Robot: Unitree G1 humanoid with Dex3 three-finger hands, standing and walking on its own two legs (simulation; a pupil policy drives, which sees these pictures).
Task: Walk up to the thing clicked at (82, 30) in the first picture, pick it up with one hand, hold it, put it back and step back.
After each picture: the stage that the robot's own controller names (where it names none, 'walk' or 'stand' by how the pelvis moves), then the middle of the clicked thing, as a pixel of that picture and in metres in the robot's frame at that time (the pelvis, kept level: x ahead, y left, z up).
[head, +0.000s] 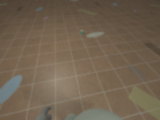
stand; (81, 32) +2.22 +0.30 -0.72
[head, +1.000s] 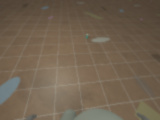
walk; (86, 36) +2.10 +0.13 -0.70
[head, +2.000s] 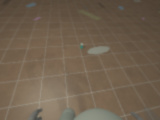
walk; (81, 46) +1.46 +0.16 -0.71
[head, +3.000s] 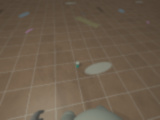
walk; (77, 64) +0.95 +0.19 -0.71
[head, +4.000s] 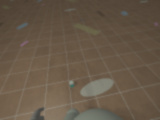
walk; (71, 84) +0.58 +0.29 -0.69
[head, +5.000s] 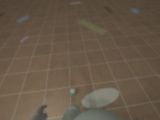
stand; (72, 92) +0.40 +0.23 -0.69
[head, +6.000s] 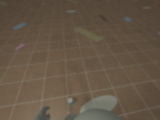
stand; (70, 101) +0.34 +0.22 -0.72
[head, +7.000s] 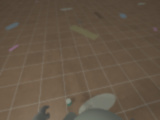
stand; (68, 102) +0.31 +0.24 -0.71
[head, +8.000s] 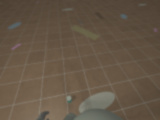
stand; (69, 99) +0.35 +0.24 -0.73
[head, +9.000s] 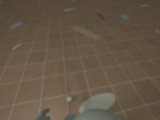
stand; (69, 100) +0.34 +0.24 -0.73
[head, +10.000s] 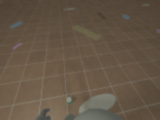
stand; (69, 100) +0.33 +0.23 -0.73
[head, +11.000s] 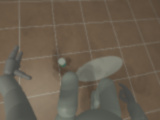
go down; (62, 62) +0.41 +0.26 -0.38
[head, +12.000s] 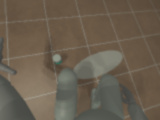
go down; (57, 59) +0.41 +0.28 -0.30
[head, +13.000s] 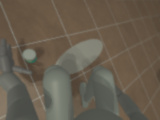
close in; (30, 56) +0.38 +0.32 -0.22
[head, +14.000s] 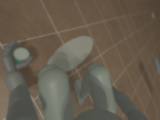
close; (20, 56) +0.38 +0.32 -0.21
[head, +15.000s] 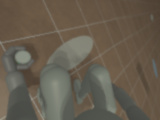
lift; (22, 58) +0.36 +0.31 -0.22
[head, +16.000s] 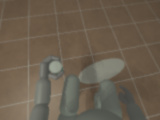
lift; (56, 68) +0.32 +0.23 -0.02
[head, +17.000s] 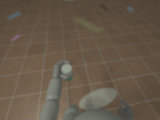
hold; (67, 72) +0.33 +0.17 +0.02
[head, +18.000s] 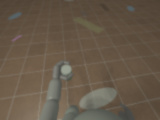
hold; (66, 73) +0.33 +0.17 +0.01
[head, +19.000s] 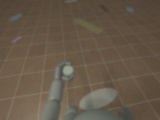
crouch; (68, 73) +0.33 +0.16 +0.01
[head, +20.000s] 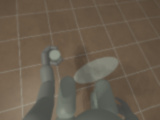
crouch; (56, 57) +0.42 +0.24 -0.09
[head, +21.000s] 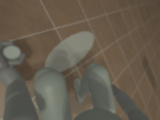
lower; (14, 55) +0.39 +0.33 -0.22
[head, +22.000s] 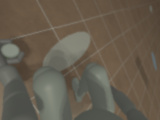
lower; (11, 53) +0.40 +0.33 -0.22
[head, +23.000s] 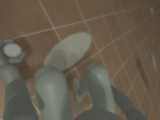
lower; (13, 52) +0.39 +0.33 -0.22
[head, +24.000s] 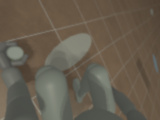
lower; (16, 55) +0.38 +0.32 -0.22
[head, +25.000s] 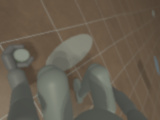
loosen; (22, 57) +0.38 +0.30 -0.22
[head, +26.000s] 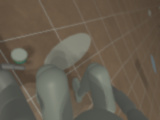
withdraw; (19, 56) +0.38 +0.31 -0.22
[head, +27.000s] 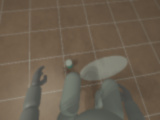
walk; (69, 64) +0.42 +0.23 -0.39
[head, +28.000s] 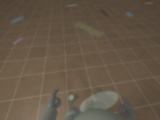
stand; (71, 98) +0.35 +0.19 -0.66
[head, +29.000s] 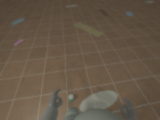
stand; (71, 98) +0.35 +0.21 -0.67
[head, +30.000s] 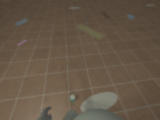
stand; (72, 98) +0.36 +0.20 -0.71
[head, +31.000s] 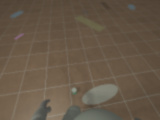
walk; (74, 91) +0.39 +0.17 -0.70
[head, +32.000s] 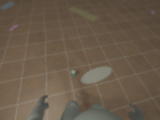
walk; (73, 73) +0.61 +0.21 -0.70
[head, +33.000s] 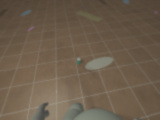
stand; (78, 61) +0.95 +0.25 -0.70
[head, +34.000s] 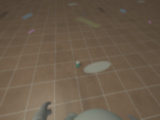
stand; (77, 64) +0.98 +0.23 -0.72
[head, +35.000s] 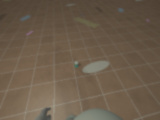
stand; (76, 64) +0.98 +0.25 -0.73
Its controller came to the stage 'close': yes
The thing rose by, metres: 0.72
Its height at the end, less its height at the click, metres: +0.00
